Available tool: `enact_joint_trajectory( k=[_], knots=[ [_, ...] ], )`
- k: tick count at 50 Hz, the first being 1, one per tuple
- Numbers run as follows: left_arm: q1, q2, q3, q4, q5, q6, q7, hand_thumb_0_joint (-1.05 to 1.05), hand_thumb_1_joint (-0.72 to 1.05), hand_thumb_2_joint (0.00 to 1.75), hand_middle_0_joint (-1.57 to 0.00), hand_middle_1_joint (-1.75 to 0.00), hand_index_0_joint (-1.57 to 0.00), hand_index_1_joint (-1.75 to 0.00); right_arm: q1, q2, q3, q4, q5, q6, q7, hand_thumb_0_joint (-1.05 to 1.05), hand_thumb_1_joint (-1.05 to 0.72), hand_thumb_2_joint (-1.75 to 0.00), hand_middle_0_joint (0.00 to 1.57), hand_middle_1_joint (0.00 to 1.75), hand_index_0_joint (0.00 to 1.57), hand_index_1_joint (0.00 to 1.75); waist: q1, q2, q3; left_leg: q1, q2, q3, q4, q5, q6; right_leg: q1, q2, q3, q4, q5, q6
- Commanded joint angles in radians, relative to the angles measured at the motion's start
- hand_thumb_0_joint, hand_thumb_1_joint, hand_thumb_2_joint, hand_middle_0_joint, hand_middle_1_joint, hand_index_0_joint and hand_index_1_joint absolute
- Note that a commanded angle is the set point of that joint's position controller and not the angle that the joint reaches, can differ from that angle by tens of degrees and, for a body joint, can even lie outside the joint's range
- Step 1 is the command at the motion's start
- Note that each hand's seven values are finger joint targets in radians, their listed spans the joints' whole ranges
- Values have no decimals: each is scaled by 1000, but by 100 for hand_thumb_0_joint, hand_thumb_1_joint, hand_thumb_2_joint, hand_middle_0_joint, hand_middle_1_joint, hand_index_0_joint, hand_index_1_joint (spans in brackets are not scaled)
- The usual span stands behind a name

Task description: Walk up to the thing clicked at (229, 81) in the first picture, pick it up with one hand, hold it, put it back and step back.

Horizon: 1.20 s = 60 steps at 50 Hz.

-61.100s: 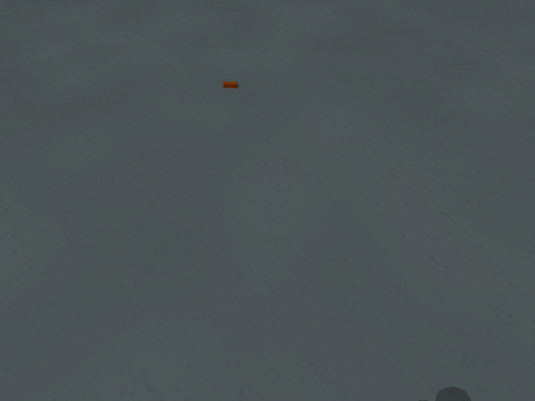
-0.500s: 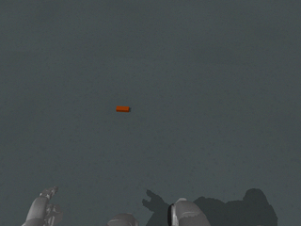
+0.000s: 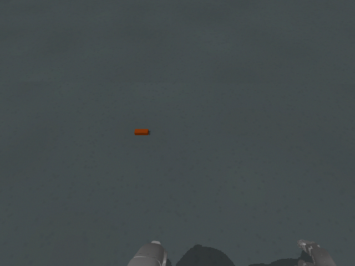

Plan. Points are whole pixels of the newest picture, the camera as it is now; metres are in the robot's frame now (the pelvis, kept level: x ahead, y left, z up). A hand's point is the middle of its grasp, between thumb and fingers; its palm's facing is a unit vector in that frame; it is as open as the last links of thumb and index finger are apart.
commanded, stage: step back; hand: left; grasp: from above
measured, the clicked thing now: (141, 132) +1.03 +0.34 -0.74
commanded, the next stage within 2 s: stand in 1.06 s
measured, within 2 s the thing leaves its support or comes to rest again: neither
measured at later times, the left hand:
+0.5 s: hand out of the picture +0.03 +0.28 -0.14, palm faces +0.06 -0.91 -0.40, open 7.4 cm
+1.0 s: hand out of the picture +0.07 +0.29 -0.15, palm faces +0.14 -0.92 -0.37, open 7.4 cm
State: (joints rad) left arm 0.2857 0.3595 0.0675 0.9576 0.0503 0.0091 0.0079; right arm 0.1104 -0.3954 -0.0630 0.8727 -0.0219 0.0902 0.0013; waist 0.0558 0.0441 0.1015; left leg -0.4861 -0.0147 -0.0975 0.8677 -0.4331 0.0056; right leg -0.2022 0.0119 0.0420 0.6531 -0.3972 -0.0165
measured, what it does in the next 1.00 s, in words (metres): steps on the spot: left foot, then right foot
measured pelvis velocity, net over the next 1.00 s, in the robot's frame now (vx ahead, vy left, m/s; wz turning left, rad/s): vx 0.02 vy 0.01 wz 0.10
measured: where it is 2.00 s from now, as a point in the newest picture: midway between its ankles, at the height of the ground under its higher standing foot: outside the picture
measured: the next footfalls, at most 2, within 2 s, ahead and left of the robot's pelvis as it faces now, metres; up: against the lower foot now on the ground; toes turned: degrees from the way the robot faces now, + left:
left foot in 0.20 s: +0.01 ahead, +0.15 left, +0.00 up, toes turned +2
right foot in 0.48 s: +0.06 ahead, -0.11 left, +0.00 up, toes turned +4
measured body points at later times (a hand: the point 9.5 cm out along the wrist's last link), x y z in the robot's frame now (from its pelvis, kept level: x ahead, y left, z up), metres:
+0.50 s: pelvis -0.03 -0.01 +0.00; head -0.03 -0.01 +0.45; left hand +0.03 +0.32 -0.11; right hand +0.04 -0.32 -0.12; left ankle -0.03 +0.14 -0.72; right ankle +0.02 -0.11 -0.72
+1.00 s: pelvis +0.02 +0.01 +0.00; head +0.05 +0.02 +0.45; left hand +0.06 +0.34 -0.12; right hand +0.15 -0.27 -0.13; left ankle +0.04 +0.15 -0.72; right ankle +0.02 -0.12 -0.72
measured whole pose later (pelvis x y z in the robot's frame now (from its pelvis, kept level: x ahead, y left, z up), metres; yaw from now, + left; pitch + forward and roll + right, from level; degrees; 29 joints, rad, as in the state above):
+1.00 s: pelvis +0.02 +0.01 +0.00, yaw +6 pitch -2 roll +0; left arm 0.15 0.37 0.05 1.02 0.00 -0.01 0.01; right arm 0.11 -0.33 -0.03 1.02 -0.02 0.01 0.00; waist 0.03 0.00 0.09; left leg -0.31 0.03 0.00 0.64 -0.29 -0.02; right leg -0.23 -0.03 -0.03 0.63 -0.37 0.01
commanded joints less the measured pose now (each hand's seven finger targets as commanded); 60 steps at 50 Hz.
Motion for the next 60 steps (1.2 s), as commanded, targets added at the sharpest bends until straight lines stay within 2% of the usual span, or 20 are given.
enact_joint_trajectory(
  k=[1, 6, 10, 11, 12, 13, 14, 17, 21, 24, 25, 26, 28, 31, 39, 41, 43, 45, 50, 60],
  knots=[
    [-188, 265, 63, -128, -5, -48, 30, 0, 90, 90, -20, -30, -20, -30, 15, -171, -44, -42, 9, -52, -5, 0, -90, -90, 20, 30, 20, 30, -81, -125, 30, 20, -59, -73, 183, 29, -16, -175, -230, 163, -278, 196, -155],
    [-51, 298, 80, -102, 8, -49, 14, 0, 90, 90, -20, -30, -20, -30, -17, -153, -29, -45, -7, -81, 8, 0, -90, -90, 20, 30, 20, 30, 17, -270, -17, -6, -8, 42, -123, -41, -30, 32, -214, 186, -300, -120, -140],
    [-78, 263, 57, -116, -10, -23, 0, 0, 90, 90, -20, -30, -20, -30, 108, -161, -50, 22, -15, -118, 5, 0, -90, -90, 20, 30, 20, 30, -45, -203, -97, 339, -27, 95, -535, 86, -4, -68, -202, 119, -118, -8, -115],
    [-45, 198, 39, -113, -13, -21, -1, 0, 90, 90, -20, -30, -20, -30, 145, -192, -69, 35, -25, -128, 0, 0, -90, -90, 20, 30, 20, 30, -54, -73, -140, 484, 52, -66, -535, 84, 18, -186, -158, 76, 41, 29, -76],
    [-39, 126, 20, -124, -31, -23, -4, 0, 90, 90, -20, -30, -20, -30, 154, -261, -80, 26, -34, -137, -4, 0, -90, -90, 20, 30, 20, 30, -56, 163, -144, 531, 268, -413, -623, -38, 105, -370, -21, -46, 230, -97, -13],
    [-135, 241, 53, -113, -28, -24, 4, 0, 90, 90, -20, -30, -20, -30, 158, -348, -91, 27, -23, -132, 0, 0, -90, -90, 20, 30, 20, 30, -95, 102, -67, 327, 353, -552, -660, -316, 239, -359, -47, 3, 276, -203, -15],
    [-150, 282, 61, -107, -26, -28, -1, 0, 90, 90, -20, -30, -20, -30, 112, -338, -92, 24, -14, -131, 3, 0, -90, -90, 20, 30, 20, 30, -79, 80, 10, 202, 369, -521, -685, -401, 267, -311, -73, 20, 313, -186, -21],
    [-85, 237, 57, -81, -34, -41, -19, 0, 90, 90, -20, -30, -20, -30, 66, -238, -60, 7, -23, -137, 4, 0, -90, -90, 20, 30, 20, 30, -43, 97, 47, 221, 232, -273, -633, -216, 187, -301, -72, -5, 211, -82, -24],
    [-88, 208, 58, -57, -29, -51, -24, 0, 90, 90, -20, -30, -20, -30, 94, -234, -60, 15, -22, -127, 11, 0, -90, -90, 20, 30, 20, 30, -71, 135, -29, 199, 193, -176, -564, -70, 171, -122, -17, -77, -5, -43, -1],
    [28, 204, 65, 1, -20, -61, -5, 0, 90, 90, -20, -30, -20, -30, 25, -170, -34, -3, -3, -100, 9, 0, -90, -90, 20, 30, 20, 30, 17, 68, -67, 10, 118, -50, -354, -103, 94, 172, 18, -104, -210, 120, -8],
    [49, 246, 78, 3, -9, -65, 4, 0, 90, 90, -20, -30, -20, -30, 39, -112, -15, -15, 0, -98, 4, 0, -90, -90, 20, 30, 20, 30, 29, -71, -79, -94, 42, -4, -192, -119, 58, 236, -76, 73, -286, 8, -34],
    [58, 328, 94, -14, 3, -72, 10, 0, 90, 90, -20, -30, -20, -30, 45, -67, 1, -33, 4, -99, -3, 0, -90, -90, 20, 30, 20, 30, 40, -227, -77, -195, -79, 6, -2, -146, 14, 199, -314, 461, -458, -276, -102],
    [-112, 363, 97, -66, -4, -71, 9, 0, 90, 90, -20, -30, -20, -30, 111, -200, -42, 19, -4, -97, -15, 0, -90, -90, 20, 30, 20, 30, -21, -124, 33, -60, 37, -56, 104, -111, 4, -81, -443, 555, -485, -453, -237],
    [-129, 262, 64, -66, -19, -89, 11, 0, 90, 90, -20, -30, -20, -30, 136, -163, -32, 61, 1, -106, -6, 0, -90, -90, 20, 30, 20, 30, -45, -93, 6, -13, 38, -74, 34, 6, 5, -25, -279, 253, -398, -44, -150],
    [-130, 256, 49, -57, -39, -73, 15, 0, 90, 90, -20, -30, -20, -30, 119, -126, -20, 75, -3, -115, -8, 0, -90, -90, 20, 30, 20, 30, -48, -200, -116, 202, 19, 129, -305, 137, -1, 40, -247, 31, -136, 707, -126],
    [-136, 238, 41, -62, -44, -59, 15, 0, 90, 90, -20, -30, -20, -30, 142, -140, -30, 94, -6, -119, -14, 0, -90, -90, 20, 30, 20, 30, -62, -149, -158, 304, 23, 113, -418, 393, 24, 25, -204, -5, -21, 680, -66],
    [-105, 190, 25, -62, -56, -48, 16, 0, 90, 90, -20, -30, -20, -30, 95, -207, -42, 79, -10, -126, -21, 0, -90, -90, 20, 30, 20, 30, -32, 25, -211, 391, 210, -115, -398, 649, 106, -86, -100, -42, 72, 425, -5],
    [-117, 201, 25, -20, -62, -30, 18, 0, 90, 90, -20, -30, -20, -30, -12, -237, -34, 60, 9, -117, -17, 0, -90, -90, 20, 30, 20, 30, -19, 74, -179, 202, 299, -171, -420, 486, 220, 23, -39, -70, 40, 18, -5],
    [-111, 242, 27, 26, -45, -51, 14, 0, 90, 90, -20, -30, -20, -30, -68, -161, -6, 78, 16, -107, -17, 0, -90, -90, 20, 30, 20, 30, -25, 17, -161, 186, 137, -2, -336, 428, 51, 79, -140, 47, -164, 328, -38],
    [-209, 208, -19, 91, -46, -50, 0, 0, 90, 90, -20, -30, -20, -30, -81, -161, 15, 149, 13, -132, -3, 0, -90, -90, 20, 30, 20, 30, -54, -36, -147, 371, 156, -11, -476, 541, 31, 77, -129, 13, -273, 388, 1]
  ],
)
